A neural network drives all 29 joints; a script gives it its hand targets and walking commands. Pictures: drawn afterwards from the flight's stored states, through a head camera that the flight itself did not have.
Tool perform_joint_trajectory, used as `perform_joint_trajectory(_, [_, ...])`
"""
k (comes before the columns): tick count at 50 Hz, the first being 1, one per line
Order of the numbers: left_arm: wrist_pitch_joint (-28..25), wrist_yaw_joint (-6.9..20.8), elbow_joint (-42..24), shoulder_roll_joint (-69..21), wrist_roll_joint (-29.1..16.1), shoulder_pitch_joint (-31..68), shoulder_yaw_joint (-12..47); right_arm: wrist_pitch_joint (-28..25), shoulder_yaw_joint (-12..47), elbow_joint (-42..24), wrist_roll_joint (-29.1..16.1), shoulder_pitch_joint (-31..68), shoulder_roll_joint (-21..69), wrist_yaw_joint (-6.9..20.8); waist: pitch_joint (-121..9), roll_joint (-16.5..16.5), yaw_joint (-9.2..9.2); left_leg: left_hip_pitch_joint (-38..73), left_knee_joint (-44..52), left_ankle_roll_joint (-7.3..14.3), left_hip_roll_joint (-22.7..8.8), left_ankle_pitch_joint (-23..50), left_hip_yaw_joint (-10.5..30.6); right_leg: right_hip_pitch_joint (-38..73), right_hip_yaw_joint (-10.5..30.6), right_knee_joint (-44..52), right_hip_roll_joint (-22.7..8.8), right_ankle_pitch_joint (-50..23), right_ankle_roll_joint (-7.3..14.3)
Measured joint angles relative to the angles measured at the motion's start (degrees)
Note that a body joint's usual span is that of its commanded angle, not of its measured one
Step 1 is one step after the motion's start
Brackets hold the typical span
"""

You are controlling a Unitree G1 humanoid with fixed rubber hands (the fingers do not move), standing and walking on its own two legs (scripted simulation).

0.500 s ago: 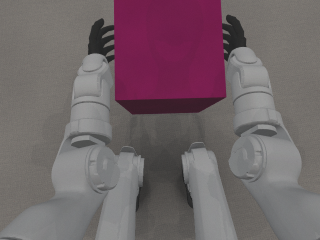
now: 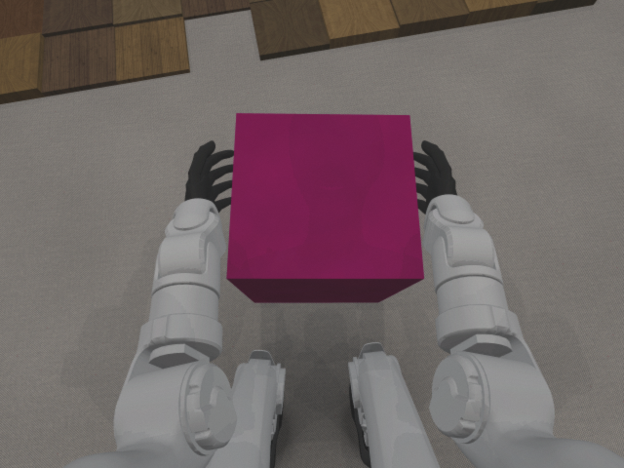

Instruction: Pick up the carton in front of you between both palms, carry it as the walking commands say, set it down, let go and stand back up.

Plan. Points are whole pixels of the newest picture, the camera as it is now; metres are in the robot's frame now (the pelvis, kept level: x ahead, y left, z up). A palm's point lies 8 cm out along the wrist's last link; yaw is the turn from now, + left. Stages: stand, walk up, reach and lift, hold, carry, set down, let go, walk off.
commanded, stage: reach and lift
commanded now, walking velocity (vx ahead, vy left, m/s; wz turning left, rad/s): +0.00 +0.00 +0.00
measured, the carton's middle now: (319, 224) +0.44 -0.01 -0.10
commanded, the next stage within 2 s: hold in 1.78 s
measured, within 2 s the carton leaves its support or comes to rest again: neither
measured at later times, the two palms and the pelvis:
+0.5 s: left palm (138, 194) +0.39 +0.14 +0.12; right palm (487, 186) +0.38 -0.16 +0.12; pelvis +0.05 +0.00 +0.13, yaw +0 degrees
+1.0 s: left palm (50, 181) +0.35 +0.15 +0.21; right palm (538, 178) +0.35 -0.15 +0.20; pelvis +0.05 +0.01 +0.18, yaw -1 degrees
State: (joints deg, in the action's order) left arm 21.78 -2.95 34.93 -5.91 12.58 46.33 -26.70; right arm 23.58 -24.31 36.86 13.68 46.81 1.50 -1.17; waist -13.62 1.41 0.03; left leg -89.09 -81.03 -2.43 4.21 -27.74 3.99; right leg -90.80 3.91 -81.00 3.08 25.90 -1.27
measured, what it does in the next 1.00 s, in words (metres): rises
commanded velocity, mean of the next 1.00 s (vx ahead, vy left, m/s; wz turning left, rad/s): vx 0.00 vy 0.00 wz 0.00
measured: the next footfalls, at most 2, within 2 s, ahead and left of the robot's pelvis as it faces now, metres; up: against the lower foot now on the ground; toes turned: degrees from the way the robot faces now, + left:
none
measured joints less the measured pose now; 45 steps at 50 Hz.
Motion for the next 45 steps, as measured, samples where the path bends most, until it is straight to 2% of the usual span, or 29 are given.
perform_joint_trajectory(8, [-1.3, 1.3, -1.3, -1.6, 0.2, -8.5, 1.6, -1.1, 0.9, -3.5, 1.1, -9.7, 3.3, -0.1, 0.1, 0.2, -0.14, 13.4, 10.0, 0.3, -0.3, 1.5, 0.5, 13.5, -0.1, 9.9, -0.5, -1.2, 0.5])
perform_joint_trajectory(12, [-2.0, 1.4, -2.8, -2.1, 0.2, -12.7, 3.9, -0.9, 2.7, -6.4, -0.5, -14.4, 3.8, -0.5, 0.2, 0.0, 0.53, 19.7, 14.8, 0.5, -0.6, 2.5, 0.6, 19.8, 0.0, 14.5, -0.5, -2.2, 0.5])
perform_joint_trajectory(22, [-0.7, 2.4, -4.7, -2.6, 0.1, -20.4, 4.9, 0.1, 3.6, -7.2, 0.3, -20.6, 6.3, -0.7, 2.9, -0.7, 0.06, 39.0, 28.5, 0.9, -1.5, 6.1, 1.1, 39.2, 0.0, 28.3, -0.7, -5.7, 1.0])
perform_joint_trajectory(34, [5.3, 2.8, -10.6, -3.7, 0.9, -28.1, 8.8, 4.5, 6.6, -12.5, 0.3, -29.4, 7.3, 0.0, 6.5, -0.5, -0.45, 63.7, 45.8, 1.5, -2.2, 11.6, 1.7, 64.3, 0.0, 46.1, -1.4, -11.1, 0.9])
perform_joint_trajectory(37, [7.6, 3.4, -10.3, -3.8, 2.2, -27.5, 8.7, 6.8, 6.2, -13.4, 1.0, -29.9, 7.7, 0.1, 7.8, -0.9, 0.26, 69.4, 49.0, 1.6, -2.4, 12.4, 1.4, 69.7, 0.4, 49.0, -1.4, -12.0, 0.9])
perform_joint_trajectory(45, [11.7, 4.6, -11.2, -3.7, 5.3, -27.7, 8.8, 10.9, 6.6, -13.1, 3.2, -29.0, 7.9, 0.8, 10.6, -0.5, 0.49, 78.0, 54.2, 1.8, -2.7, 14.5, 1.4, 78.7, 0.5, 54.8, -1.5, -14.4, 0.8])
